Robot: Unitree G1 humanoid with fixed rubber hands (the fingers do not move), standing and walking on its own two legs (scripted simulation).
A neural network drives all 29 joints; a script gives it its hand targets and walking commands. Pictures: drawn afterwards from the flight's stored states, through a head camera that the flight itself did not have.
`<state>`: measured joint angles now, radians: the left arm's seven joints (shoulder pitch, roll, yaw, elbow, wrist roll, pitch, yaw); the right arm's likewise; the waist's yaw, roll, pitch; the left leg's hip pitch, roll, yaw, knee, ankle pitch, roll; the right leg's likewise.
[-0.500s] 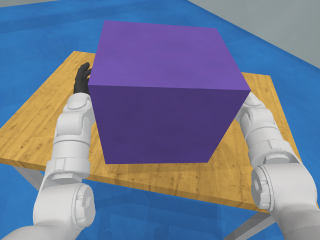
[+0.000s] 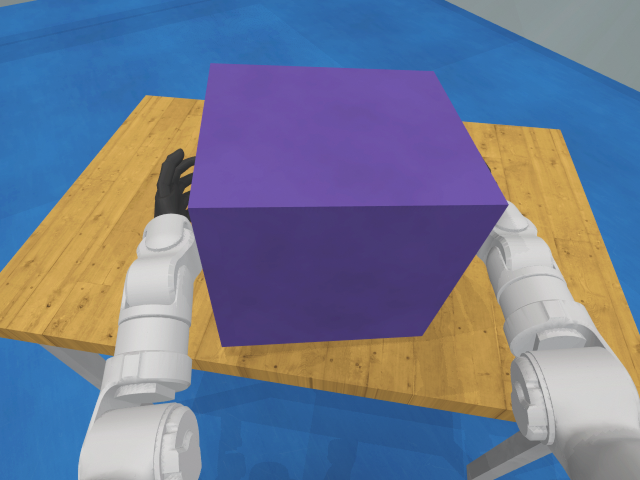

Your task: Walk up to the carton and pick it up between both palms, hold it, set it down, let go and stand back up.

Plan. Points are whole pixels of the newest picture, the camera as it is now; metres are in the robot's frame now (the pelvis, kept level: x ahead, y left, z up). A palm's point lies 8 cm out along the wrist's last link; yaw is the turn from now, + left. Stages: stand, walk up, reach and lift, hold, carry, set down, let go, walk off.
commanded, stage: set down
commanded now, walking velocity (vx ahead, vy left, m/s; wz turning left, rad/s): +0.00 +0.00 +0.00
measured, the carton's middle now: (325, 211) +0.43 +0.04 +0.09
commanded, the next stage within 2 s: none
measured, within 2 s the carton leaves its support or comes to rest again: rests again in 1.16 s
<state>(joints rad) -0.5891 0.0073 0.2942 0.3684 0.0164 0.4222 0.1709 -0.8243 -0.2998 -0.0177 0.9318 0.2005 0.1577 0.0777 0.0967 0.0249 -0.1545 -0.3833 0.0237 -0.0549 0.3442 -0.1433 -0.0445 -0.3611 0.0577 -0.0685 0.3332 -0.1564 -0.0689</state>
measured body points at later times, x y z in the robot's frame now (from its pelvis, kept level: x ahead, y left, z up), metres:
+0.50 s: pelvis -0.01 +0.00 +0.00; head +0.03 -0.02 +0.45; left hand +0.37 +0.22 +0.11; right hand +0.45 -0.16 +0.09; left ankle +0.01 +0.15 -0.74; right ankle +0.00 -0.07 -0.74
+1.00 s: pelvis -0.02 +0.00 +0.00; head +0.03 -0.02 +0.44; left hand +0.37 +0.22 +0.09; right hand +0.46 -0.16 +0.10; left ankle +0.01 +0.15 -0.74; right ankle +0.00 -0.07 -0.74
